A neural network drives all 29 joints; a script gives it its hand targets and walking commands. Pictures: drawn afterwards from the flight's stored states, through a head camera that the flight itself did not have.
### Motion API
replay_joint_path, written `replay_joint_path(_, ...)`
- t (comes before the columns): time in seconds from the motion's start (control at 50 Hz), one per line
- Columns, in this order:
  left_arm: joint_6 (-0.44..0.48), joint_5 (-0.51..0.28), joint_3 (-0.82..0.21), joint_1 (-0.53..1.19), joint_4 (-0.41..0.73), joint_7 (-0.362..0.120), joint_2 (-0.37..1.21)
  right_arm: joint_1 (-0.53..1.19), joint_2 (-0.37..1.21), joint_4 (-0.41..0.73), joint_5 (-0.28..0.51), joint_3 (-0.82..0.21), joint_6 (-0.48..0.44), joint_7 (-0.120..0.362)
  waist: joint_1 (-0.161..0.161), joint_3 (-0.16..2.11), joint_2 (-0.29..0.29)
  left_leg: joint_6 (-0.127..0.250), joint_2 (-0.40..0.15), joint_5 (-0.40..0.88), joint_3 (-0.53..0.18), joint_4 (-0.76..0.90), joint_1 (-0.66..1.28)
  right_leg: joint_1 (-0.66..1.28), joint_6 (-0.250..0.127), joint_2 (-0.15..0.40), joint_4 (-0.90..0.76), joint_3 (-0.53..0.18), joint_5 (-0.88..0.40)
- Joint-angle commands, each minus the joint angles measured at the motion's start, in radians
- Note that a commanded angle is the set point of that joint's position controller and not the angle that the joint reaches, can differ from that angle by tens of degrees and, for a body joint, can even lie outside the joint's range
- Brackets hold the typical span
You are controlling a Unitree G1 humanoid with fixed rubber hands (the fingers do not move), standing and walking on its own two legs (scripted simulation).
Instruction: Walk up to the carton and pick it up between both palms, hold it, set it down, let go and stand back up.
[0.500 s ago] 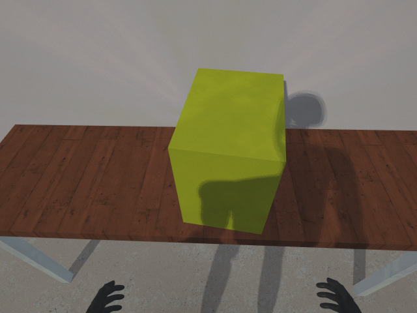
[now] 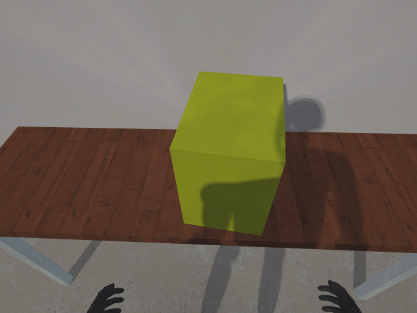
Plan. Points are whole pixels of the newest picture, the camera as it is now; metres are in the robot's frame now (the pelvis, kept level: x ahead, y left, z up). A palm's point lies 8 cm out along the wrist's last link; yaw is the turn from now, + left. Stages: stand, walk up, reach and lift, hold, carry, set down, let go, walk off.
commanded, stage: stand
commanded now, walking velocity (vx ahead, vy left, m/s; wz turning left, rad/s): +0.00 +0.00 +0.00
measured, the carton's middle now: (230, 154) +0.47 -0.04 +0.02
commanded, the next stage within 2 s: walk up in 0.22 s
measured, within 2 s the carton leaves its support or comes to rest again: neither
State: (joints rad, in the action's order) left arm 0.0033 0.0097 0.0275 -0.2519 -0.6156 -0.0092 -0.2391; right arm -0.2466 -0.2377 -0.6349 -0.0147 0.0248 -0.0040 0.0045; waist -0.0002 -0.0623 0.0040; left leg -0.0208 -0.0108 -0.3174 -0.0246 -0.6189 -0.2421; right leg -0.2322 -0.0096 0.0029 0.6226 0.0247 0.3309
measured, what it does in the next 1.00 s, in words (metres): stands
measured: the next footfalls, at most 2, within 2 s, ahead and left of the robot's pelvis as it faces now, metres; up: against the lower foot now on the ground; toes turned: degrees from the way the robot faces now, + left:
none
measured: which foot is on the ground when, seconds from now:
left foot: down 0.00-1.00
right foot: down 0.00-1.00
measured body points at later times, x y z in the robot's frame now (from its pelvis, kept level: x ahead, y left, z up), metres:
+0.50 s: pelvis -0.01 +0.00 +0.00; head +0.00 +0.00 +0.45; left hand +0.12 +0.25 -0.10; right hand +0.12 -0.25 -0.10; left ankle +0.01 +0.13 -0.73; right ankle +0.01 -0.11 -0.73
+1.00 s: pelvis -0.04 +0.00 +0.00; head -0.04 +0.00 +0.45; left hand +0.08 +0.26 -0.11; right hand +0.10 -0.26 -0.09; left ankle +0.01 +0.13 -0.73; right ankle +0.01 -0.11 -0.73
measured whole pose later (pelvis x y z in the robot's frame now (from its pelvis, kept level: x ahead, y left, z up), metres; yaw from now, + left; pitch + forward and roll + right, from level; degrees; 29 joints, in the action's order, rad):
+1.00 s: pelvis -0.04 +0.00 +0.00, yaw -1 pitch -3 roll +0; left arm -0.01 0.01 0.03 -0.29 -0.64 -0.03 -0.27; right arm -0.27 -0.26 -0.60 -0.02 0.04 0.00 0.01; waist 0.01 -0.04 0.01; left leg -0.02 -0.02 -0.27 -0.02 -0.64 -0.32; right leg -0.32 -0.01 0.00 0.65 0.01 0.28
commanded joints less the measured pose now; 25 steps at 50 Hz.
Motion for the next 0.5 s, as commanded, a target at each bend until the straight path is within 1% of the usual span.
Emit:
replay_joint_path(0.0,0.02,0.0,0.035,0.015,0.091,0.004,-0.132,0.014,-0.127,0.089,0.002,0.037,-0.02,-0.001,0.002,0.053,-0.015,0.054,-0.068,0.163,-0.073,0.123,-0.005,-0.01,-0.035,0.093,-0.155,-0.109,-0.139)
replay_joint_path(0.02,0.021,-0.002,0.035,0.002,0.086,0.004,-0.127,0.01,-0.131,0.089,0.0,0.037,-0.02,-0.002,-0.003,0.062,-0.026,0.055,-0.066,0.168,-0.07,0.119,-0.001,-0.01,-0.034,0.091,-0.16,-0.11,-0.147)
replay_joint_path(0.04,0.021,-0.001,0.037,0.009,0.088,0.004,-0.137,0.014,-0.125,0.088,0.0,0.033,-0.02,-0.002,0.002,0.048,0.006,0.052,-0.066,0.167,-0.072,0.12,0.001,-0.021,-0.033,0.091,-0.161,-0.106,-0.142)
replay_joint_path(0.06,0.022,0.001,0.037,0.011,0.09,0.004,-0.132,0.009,-0.133,0.09,0.001,0.036,-0.019,-0.001,0.001,0.048,-0.008,0.052,-0.066,0.163,-0.076,0.122,0.001,-0.028,-0.034,0.095,-0.165,-0.112,-0.132)
replay_joint_path(0.08,0.021,-0.003,0.033,0.015,0.088,0.005,-0.13,0.006,-0.134,0.085,0.004,0.037,-0.019,-0.001,-0.002,0.045,-0.006,0.053,-0.068,0.152,-0.077,0.128,-0.008,-0.027,-0.033,0.089,-0.168,-0.104,-0.124)
replay_joint_path(0.1,0.02,-0.001,0.03,0.008,0.089,0.006,-0.136,0.006,-0.136,0.089,0.002,0.035,-0.019,-0.001,-0.001,0.042,0.011,0.05,-0.067,0.162,-0.08,0.127,0.0,-0.024,-0.028,0.09,-0.167,-0.107,-0.131)
replay_joint_path(0.12,0.022,0.0,0.033,0.013,0.086,0.006,-0.133,0.007,-0.138,0.091,0.004,0.032,-0.02,0.0,-0.003,0.049,-0.002,0.051,-0.069,0.166,-0.073,0.123,-0.003,-0.018,-0.027,0.09,-0.167,-0.108,-0.144)
replay_joint_path(0.14,0.021,-0.004,0.029,0.019,0.091,0.006,-0.135,0.006,-0.134,0.089,0.002,0.034,-0.019,0.0,-0.004,0.031,0.003,0.051,-0.065,0.162,-0.073,0.126,-0.015,-0.028,-0.031,0.092,-0.174,-0.109,-0.132)
replay_joint_path(0.16,0.021,-0.001,0.033,0.015,0.087,0.004,-0.136,0.01,-0.139,0.085,0.0,0.033,-0.02,-0.002,-0.001,0.037,-0.019,0.047,-0.066,0.152,-0.07,0.131,-0.01,-0.016,-0.029,0.092,-0.17,-0.112,-0.121)
replay_joint_path(0.2,0.02,-0.003,0.033,0.018,0.084,0.003,-0.139,0.011,-0.146,0.087,0.0,0.034,-0.021,-0.002,0.005,0.033,-0.016,0.046,-0.065,0.131,-0.08,0.142,-0.028,-0.026,-0.03,0.088,-0.171,-0.108,-0.091)
replay_joint_path(0.22,0.02,-0.001,0.032,0.014,0.081,0.004,-0.136,0.003,-0.138,0.085,0.005,0.035,-0.021,-0.001,-0.002,0.037,0.003,0.046,-0.065,0.112,-0.079,0.148,-0.025,-0.026,-0.031,0.089,-0.175,-0.109,-0.076)
replay_joint_path(0.24,0.018,-0.003,0.033,0.018,0.08,0.003,-0.132,0.002,-0.135,0.089,0.005,0.035,-0.019,0.0,-0.003,0.009,0.007,0.051,-0.067,0.097,-0.085,0.153,-0.042,-0.037,-0.03,0.09,-0.181,-0.109,-0.064)
replay_joint_path(0.26,0.018,-0.004,0.033,0.008,0.078,0.003,-0.13,0.004,-0.131,0.085,0.005,0.035,-0.017,0.0,0.002,0.003,-0.001,0.05,-0.063,0.085,-0.081,0.156,-0.042,-0.04,-0.029,0.093,-0.184,-0.113,-0.055)
replay_joint_path(0.28,0.019,-0.003,0.033,0.004,0.074,0.003,-0.137,0.005,-0.134,0.085,0.002,0.035,-0.019,0.0,-0.004,0.022,0.012,0.052,-0.06,0.105,-0.078,0.152,-0.019,-0.041,-0.029,0.094,-0.182,-0.111,-0.072)
replay_joint_path(0.3,0.02,-0.004,0.03,0.002,0.074,0.003,-0.132,0.005,-0.136,0.082,-0.001,0.035,-0.02,-0.002,-0.002,0.033,-0.002,0.054,-0.061,0.121,-0.081,0.147,-0.013,-0.036,-0.029,0.092,-0.178,-0.116,-0.083)
replay_joint_path(0.32,0.021,-0.002,0.029,0.001,0.071,0.003,-0.134,-0.005,-0.13,0.084,0.0,0.036,-0.021,-0.002,0.001,0.054,0.009,0.05,-0.061,0.114,-0.078,0.15,-0.01,-0.02,-0.026,0.092,-0.176,-0.108,-0.082)
replay_joint_path(0.36,0.023,0.002,0.033,-0.003,0.071,0.004,-0.139,-0.002,-0.128,0.077,-0.001,0.033,-0.021,0.0,0.006,0.035,-0.011,0.051,-0.06,0.11,-0.081,0.141,-0.02,-0.027,-0.032,0.094,-0.187,-0.117,-0.082)
replay_joint_path(0.38,0.023,0.0,0.032,0.007,0.073,0.005,-0.15,-0.008,-0.124,0.07,0.001,0.032,-0.021,0.0,-0.005,0.027,0.008,0.049,-0.058,0.11,-0.075,0.139,-0.017,-0.048,-0.034,0.099,-0.189,-0.12,-0.068)
replay_joint_path(0.4,0.02,-0.007,0.044,0.03,0.09,0.007,-0.182,0.029,-0.164,0.093,0.001,0.044,-0.018,-0.003,0.004,0.004,0.014,0.051,-0.065,0.22,-0.064,0.101,-0.029,-0.07,-0.035,0.105,-0.16,-0.127,-0.192)
replay_joint_path(0.42,0.018,-0.008,0.044,0.033,0.092,0.006,-0.186,0.027,-0.175,0.099,0.0,0.048,-0.016,-0.004,0.002,0.02,0.003,0.053,-0.063,0.277,-0.057,0.074,-0.024,-0.062,-0.042,0.112,-0.141,-0.123,-0.259)
replay_joint_path(0.44,0.016,-0.004,0.043,0.028,0.089,0.006,-0.183,0.015,-0.176,0.098,0.0,0.05,-0.016,-0.004,0.0,0.043,0.006,0.059,-0.07,0.309,-0.055,0.066,-0.01,-0.046,-0.044,0.111,-0.119,-0.113,-0.303)
replay_joint_path(0.48,0.014,0.001,0.046,0.01,0.089,0.007,-0.177,0.005,-0.187,0.101,0.001,0.055,-0.015,-0.003,0.004,0.105,-0.006,0.074,-0.081,0.331,-0.063,0.06,0.002,0.005,-0.047,0.1,-0.083,-0.099,-0.333)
